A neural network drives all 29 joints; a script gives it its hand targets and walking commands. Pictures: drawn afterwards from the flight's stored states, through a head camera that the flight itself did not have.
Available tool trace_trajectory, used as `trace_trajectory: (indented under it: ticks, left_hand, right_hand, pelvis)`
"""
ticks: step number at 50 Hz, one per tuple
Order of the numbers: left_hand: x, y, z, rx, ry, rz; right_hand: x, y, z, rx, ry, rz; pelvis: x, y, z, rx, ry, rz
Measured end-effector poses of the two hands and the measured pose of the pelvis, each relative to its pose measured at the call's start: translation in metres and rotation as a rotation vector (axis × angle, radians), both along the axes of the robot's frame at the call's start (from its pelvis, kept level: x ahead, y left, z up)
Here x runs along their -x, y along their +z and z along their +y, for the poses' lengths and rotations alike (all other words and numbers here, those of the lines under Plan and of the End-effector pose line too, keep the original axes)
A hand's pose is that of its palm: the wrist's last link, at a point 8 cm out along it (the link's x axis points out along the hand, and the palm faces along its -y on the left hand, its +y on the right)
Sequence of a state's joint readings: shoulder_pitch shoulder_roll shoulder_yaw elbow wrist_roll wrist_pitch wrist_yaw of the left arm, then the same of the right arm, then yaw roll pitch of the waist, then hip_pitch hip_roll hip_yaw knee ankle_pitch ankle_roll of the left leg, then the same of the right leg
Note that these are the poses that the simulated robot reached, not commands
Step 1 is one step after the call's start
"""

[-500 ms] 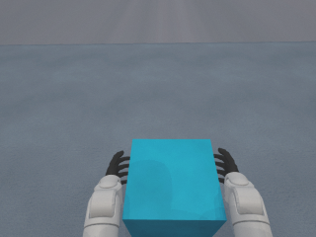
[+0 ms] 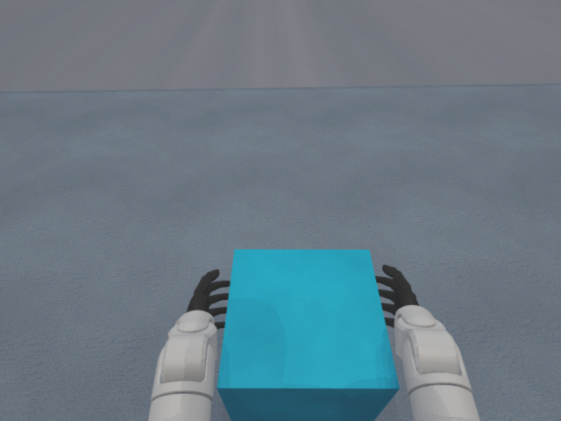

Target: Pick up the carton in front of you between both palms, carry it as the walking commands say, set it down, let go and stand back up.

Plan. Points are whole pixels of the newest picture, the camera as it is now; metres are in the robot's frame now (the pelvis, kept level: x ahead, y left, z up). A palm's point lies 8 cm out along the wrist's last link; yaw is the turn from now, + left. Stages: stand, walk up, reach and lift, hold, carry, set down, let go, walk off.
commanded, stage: hold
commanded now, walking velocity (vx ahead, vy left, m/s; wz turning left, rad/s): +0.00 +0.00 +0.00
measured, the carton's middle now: (300, 345) +0.28 +0.00 -0.05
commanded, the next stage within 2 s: set down in 0.32 s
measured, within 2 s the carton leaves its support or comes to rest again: neither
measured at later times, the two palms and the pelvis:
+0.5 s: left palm (199, 300) +0.31 +0.15 +0.04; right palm (402, 308) +0.29 -0.14 +0.05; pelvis +0.00 +0.03 +0.00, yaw -4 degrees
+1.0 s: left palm (208, 342) +0.35 +0.18 -0.16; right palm (359, 344) +0.34 -0.12 -0.15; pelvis -0.02 +0.00 -0.07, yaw -4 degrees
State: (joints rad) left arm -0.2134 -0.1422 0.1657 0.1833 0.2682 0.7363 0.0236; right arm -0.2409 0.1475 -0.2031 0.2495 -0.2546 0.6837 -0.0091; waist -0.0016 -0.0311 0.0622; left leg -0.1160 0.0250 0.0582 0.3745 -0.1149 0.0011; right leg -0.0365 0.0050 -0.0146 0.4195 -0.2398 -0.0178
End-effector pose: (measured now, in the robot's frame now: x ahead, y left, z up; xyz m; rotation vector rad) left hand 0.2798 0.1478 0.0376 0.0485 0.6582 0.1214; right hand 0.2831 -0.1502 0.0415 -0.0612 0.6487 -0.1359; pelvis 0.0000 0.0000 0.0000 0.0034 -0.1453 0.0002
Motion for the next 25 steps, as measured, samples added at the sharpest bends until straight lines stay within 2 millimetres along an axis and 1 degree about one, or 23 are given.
trace_trajectory:
  ticks: [7, 15, 20, 25]
  left_hand:
    - [0.004, 0.002, 0.007, 0.011, -0.012, -0.004]
    - [-0.006, 0.007, 0.006, 0.034, -0.053, -0.013]
    - [-0.016, 0.010, 0.005, 0.044, -0.065, -0.017]
    - [-0.030, 0.007, 0.005, 0.058, -0.050, -0.010]
  right_hand:
    - [0.008, 0.003, 0.007, 0.002, -0.015, -0.005]
    - [0.012, 0.008, 0.005, -0.006, -0.064, -0.014]
    - [0.008, 0.012, 0.004, -0.013, -0.084, -0.020]
    - [-0.005, 0.010, 0.005, -0.019, -0.090, -0.014]
  pelvis:
    - [0.010, -0.002, 0.010, 0.004, -0.022, -0.017]
    - [0.009, -0.003, 0.022, 0.005, -0.058, -0.025]
    - [0.004, -0.003, 0.027, 0.002, -0.071, -0.025]
    - [-0.002, -0.004, 0.027, -0.001, -0.078, -0.018]
